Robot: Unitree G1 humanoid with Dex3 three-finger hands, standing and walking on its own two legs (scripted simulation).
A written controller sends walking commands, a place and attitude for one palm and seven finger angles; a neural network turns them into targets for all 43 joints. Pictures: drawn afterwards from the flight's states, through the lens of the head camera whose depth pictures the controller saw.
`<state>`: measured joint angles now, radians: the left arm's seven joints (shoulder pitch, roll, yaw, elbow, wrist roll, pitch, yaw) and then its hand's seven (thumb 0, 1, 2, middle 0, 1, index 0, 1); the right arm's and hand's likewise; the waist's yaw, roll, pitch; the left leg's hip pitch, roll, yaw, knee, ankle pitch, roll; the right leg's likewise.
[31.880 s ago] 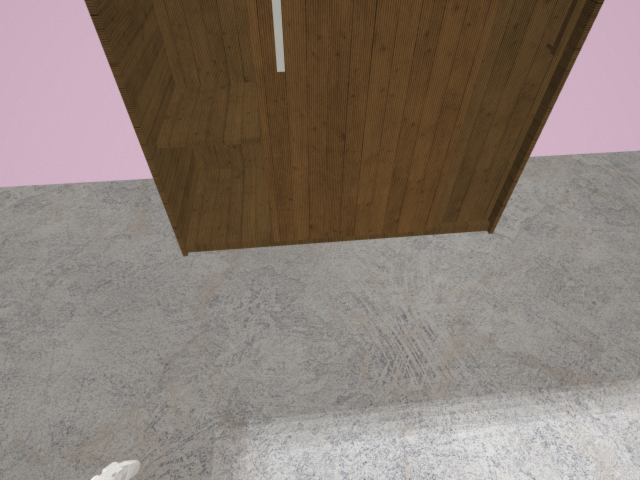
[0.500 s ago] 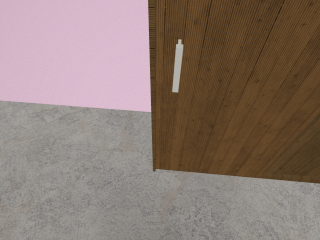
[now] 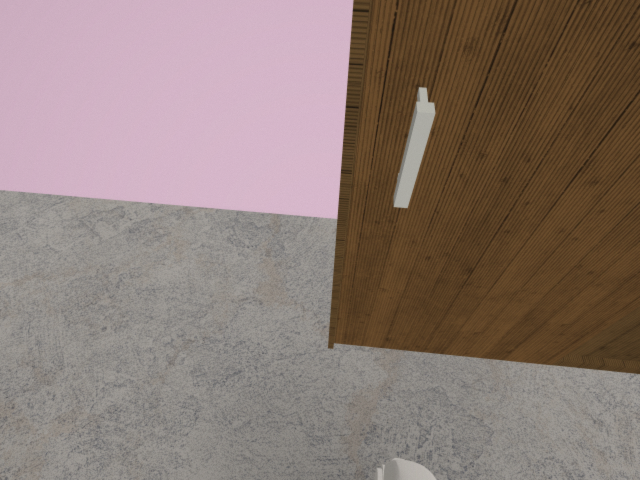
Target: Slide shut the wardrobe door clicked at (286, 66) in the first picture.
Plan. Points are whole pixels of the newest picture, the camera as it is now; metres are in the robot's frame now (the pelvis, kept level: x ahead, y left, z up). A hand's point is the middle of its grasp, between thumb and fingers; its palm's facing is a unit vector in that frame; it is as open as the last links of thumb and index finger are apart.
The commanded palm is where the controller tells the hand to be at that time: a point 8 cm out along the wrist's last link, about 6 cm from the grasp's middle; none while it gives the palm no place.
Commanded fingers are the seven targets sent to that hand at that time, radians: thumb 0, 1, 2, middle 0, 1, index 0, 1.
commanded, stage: come to a stop and stand still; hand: right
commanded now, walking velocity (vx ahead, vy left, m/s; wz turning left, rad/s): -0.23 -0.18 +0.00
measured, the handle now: (410, 151) +0.53 -0.09 +0.10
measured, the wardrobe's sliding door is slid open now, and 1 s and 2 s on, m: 0.00 0.00 0.00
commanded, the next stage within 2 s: look again from close up in 1.68 s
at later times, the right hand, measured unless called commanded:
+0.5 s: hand out of the picture +0.09 -0.18 -0.18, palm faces +0.02 +0.95 -0.30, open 7.3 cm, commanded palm none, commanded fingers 0.00 -0.90 -0.90 0.20 0.30 0.20 0.30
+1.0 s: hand out of the picture +0.06 -0.13 -0.17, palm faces +0.00 +0.98 -0.20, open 7.3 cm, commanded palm none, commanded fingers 0.00 -0.90 -0.90 0.20 0.30 0.20 0.30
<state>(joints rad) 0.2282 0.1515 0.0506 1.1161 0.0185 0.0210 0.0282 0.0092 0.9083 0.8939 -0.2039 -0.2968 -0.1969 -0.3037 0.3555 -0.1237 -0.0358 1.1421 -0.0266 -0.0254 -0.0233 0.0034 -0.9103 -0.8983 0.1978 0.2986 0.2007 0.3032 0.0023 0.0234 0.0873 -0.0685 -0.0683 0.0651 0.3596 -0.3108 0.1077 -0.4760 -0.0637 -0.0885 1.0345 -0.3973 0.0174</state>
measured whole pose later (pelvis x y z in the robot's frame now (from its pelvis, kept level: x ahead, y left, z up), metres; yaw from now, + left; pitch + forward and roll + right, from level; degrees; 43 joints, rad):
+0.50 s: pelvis +0.04 +0.03 -0.02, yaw +0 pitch -1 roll +0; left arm 0.16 0.19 0.07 1.02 0.01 0.06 0.03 0.00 0.92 0.89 -0.21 -0.30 -0.20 -0.30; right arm 0.20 -0.22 -0.06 1.00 -0.04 0.03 -0.03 0.01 -0.93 -0.90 0.20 0.30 0.20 0.30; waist 0.01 -0.02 0.09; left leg -0.27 0.03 0.00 0.63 -0.34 -0.01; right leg -0.37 -0.02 -0.03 0.72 -0.39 0.00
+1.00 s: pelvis +0.03 +0.05 +0.00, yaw +0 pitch -1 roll +0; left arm 0.25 0.15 0.02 1.13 0.01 0.01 0.03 0.01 0.92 0.89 -0.21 -0.30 -0.20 -0.30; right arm 0.21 -0.17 -0.01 1.13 -0.01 0.01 -0.02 0.00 -0.92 -0.90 0.20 0.30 0.20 0.30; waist 0.02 -0.01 0.04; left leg -0.18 -0.01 0.02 0.40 -0.20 0.02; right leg -0.16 -0.03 -0.04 0.41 -0.23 0.01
